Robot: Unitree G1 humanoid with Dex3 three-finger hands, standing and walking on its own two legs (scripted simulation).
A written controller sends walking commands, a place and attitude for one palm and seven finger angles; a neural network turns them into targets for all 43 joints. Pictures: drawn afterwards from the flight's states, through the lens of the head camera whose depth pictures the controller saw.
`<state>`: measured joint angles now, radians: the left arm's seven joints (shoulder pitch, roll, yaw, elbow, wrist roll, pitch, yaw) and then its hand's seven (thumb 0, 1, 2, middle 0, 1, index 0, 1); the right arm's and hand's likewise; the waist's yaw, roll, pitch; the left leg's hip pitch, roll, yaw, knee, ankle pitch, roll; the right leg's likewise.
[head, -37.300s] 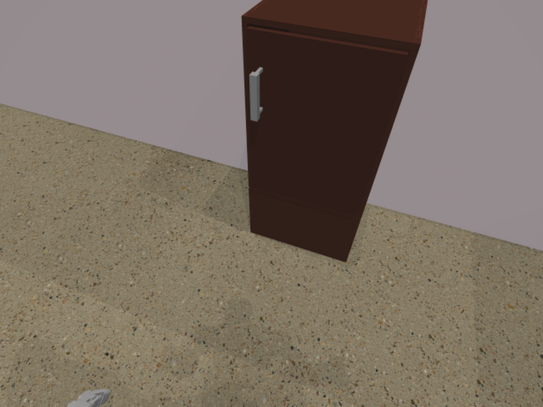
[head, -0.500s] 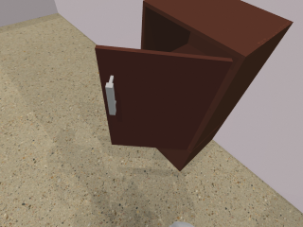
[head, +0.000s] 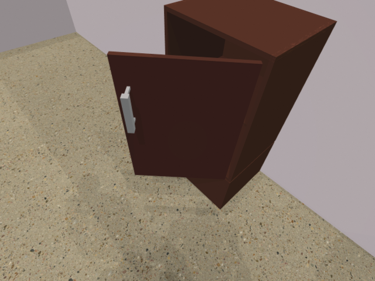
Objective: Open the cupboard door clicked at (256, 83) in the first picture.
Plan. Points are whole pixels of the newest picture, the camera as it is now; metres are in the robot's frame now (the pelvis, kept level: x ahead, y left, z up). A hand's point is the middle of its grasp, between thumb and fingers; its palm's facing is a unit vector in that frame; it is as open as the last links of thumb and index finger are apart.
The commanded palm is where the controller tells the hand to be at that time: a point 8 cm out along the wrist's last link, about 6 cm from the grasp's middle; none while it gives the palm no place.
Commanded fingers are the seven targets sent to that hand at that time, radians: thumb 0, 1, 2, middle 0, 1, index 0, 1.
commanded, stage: come to a stop and stand still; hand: left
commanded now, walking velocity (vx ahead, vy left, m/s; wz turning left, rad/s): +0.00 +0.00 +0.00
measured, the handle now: (129, 110) +0.59 +0.20 -0.01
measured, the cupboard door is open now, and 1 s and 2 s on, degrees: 45 45 45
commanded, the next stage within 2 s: look again from close up in 0.24 s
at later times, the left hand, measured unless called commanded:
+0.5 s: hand out of the picture -0.06 +0.15 -0.17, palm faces +0.04 -0.99 -0.16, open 7.4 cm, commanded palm none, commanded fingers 0.00 0.90 0.90 -0.20 -0.30 -0.20 -0.30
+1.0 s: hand out of the picture +0.03 +0.16 -0.17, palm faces +0.01 -0.98 -0.18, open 7.3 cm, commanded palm none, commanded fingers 0.00 0.90 0.90 -0.20 -0.30 -0.20 -0.30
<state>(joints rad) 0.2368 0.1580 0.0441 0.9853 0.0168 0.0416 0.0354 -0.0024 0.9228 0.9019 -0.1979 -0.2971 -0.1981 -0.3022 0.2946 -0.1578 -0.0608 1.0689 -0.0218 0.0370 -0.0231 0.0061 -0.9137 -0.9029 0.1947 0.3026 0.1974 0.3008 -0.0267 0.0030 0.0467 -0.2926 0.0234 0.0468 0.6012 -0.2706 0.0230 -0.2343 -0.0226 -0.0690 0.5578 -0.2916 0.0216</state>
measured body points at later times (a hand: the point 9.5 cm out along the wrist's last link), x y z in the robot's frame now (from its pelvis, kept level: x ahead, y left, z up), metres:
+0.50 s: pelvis -0.02 +0.00 +0.00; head -0.02 +0.00 +0.45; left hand -0.06 +0.20 -0.16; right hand +0.00 -0.23 -0.15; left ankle +0.03 +0.09 -0.73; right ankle +0.00 -0.14 -0.73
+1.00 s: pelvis +0.02 -0.01 +0.01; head +0.03 -0.01 +0.46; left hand +0.03 +0.21 -0.15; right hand +0.02 -0.23 -0.15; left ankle +0.03 +0.09 -0.73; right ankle +0.00 -0.14 -0.73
